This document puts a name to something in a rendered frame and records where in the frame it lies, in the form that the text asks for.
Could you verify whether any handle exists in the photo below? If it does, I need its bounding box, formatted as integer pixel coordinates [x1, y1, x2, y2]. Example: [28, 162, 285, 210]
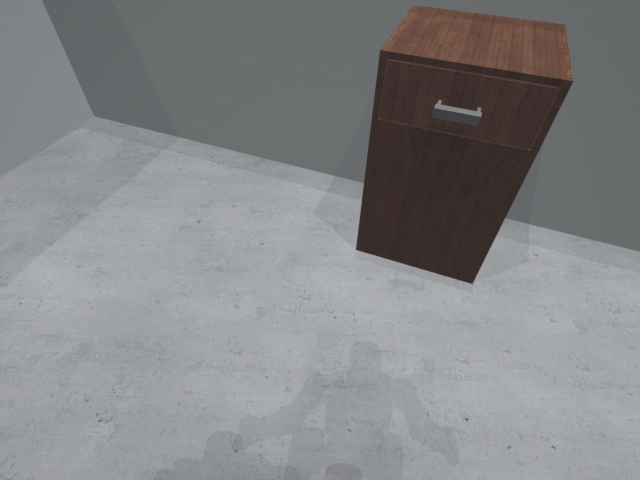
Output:
[432, 100, 482, 126]

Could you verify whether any cabinet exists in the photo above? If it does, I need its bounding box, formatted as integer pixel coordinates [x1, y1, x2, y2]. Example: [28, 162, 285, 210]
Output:
[356, 5, 573, 284]

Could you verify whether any drawer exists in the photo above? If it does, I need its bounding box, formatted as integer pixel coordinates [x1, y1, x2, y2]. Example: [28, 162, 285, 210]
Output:
[380, 59, 558, 149]

